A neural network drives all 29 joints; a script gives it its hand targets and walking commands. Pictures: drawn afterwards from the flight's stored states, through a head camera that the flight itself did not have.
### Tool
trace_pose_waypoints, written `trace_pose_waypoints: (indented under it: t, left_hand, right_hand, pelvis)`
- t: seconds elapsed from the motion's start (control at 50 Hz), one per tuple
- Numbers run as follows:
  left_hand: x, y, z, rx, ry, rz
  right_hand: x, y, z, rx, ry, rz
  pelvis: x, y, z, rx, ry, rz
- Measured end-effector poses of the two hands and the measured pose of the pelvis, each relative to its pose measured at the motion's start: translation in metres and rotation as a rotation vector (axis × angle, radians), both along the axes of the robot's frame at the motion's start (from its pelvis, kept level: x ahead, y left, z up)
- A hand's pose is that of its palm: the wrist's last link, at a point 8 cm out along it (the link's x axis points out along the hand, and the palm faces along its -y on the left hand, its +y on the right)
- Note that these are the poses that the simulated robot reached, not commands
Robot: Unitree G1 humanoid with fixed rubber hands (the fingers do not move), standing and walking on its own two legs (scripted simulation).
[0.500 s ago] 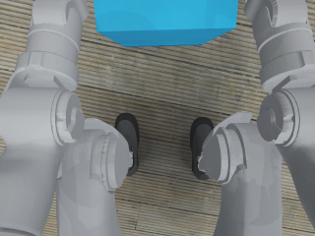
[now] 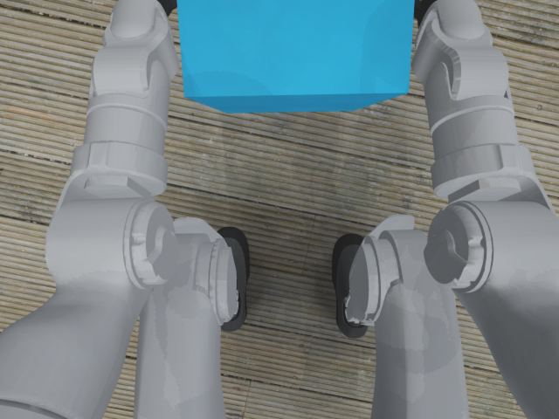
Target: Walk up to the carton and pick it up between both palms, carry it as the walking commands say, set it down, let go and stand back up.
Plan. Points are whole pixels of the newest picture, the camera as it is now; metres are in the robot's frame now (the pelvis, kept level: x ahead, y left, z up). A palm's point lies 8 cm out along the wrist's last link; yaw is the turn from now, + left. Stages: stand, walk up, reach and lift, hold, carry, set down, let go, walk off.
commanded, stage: reach and lift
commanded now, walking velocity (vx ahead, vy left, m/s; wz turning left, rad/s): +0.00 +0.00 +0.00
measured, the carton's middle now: (291, 21) +0.56 +0.01 -0.20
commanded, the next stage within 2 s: none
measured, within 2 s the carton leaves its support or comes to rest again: neither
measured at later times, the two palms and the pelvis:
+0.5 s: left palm out of the picture +0.54 +0.15 -0.07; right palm out of the picture +0.54 -0.15 -0.06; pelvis +0.00 +0.00 +0.04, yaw +0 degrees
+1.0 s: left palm out of the picture +0.52 +0.15 +0.01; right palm out of the picture +0.52 -0.14 +0.01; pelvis +0.00 +0.00 +0.09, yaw +0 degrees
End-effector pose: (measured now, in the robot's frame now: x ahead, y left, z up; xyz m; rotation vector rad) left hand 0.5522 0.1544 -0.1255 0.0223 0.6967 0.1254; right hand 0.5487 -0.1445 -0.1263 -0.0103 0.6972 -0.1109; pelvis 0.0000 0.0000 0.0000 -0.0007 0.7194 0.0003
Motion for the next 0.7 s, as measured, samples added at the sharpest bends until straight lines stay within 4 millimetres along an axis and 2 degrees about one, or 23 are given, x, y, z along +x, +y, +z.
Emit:
trace_pose_waypoints:
  t: [0.38, 0.7]
  left_hand:
    - [-0.007, -0.003, 0.041, -0.007, -0.012, 0.008]
    - [-0.022, -0.001, 0.095, -0.016, -0.01, 0.021]
  right_hand:
    - [-0.006, -0.003, 0.042, 0.001, -0.009, -0.011]
    - [-0.021, -0.001, 0.095, 0.015, -0.007, -0.022]
  pelvis:
    - [0.001, 0.002, 0.03, -0.005, 0.054, -0.002]
    - [-0.001, 0.001, 0.063, -0.007, 0.097, 0.001]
